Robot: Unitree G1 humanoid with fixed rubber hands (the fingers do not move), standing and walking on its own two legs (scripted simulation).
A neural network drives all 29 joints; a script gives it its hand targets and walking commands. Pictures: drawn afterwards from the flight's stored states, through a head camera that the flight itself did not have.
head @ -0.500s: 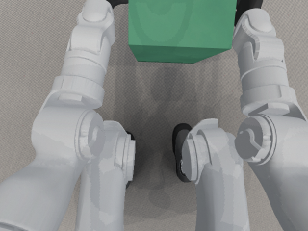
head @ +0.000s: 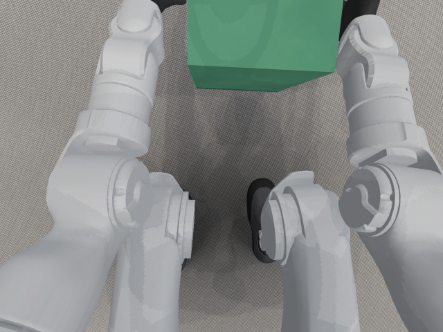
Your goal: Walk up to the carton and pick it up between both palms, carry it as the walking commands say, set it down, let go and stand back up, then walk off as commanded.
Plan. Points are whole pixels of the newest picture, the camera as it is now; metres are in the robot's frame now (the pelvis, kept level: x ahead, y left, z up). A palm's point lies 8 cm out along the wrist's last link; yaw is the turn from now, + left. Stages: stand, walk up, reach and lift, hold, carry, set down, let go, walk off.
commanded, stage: set down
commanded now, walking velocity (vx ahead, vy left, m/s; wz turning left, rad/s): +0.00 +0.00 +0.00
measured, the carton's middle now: (249, 9) +0.57 -0.05 -0.23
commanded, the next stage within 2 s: let go in 1.96 s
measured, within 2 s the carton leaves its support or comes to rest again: neither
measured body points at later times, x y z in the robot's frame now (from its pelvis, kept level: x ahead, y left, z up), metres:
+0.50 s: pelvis +0.00 +0.00 +0.01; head +0.37 +0.01 +0.26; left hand +0.57 +0.14 -0.17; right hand +0.54 -0.18 -0.17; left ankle +0.10 +0.10 -0.33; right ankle +0.12 -0.11 -0.33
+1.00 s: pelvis +0.01 +0.00 +0.06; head +0.35 +0.00 +0.35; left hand +0.58 +0.15 -0.07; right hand +0.54 -0.20 -0.07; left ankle +0.10 +0.10 -0.33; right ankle +0.12 -0.11 -0.33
